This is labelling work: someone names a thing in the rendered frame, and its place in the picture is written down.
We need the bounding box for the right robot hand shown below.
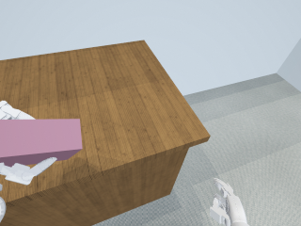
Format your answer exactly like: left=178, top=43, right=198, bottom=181
left=210, top=178, right=247, bottom=226

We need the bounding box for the left robot hand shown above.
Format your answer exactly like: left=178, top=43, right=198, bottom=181
left=0, top=101, right=57, bottom=186

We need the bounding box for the table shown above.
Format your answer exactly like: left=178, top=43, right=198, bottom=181
left=0, top=40, right=210, bottom=226

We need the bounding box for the sponge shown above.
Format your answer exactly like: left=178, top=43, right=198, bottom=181
left=0, top=119, right=83, bottom=167

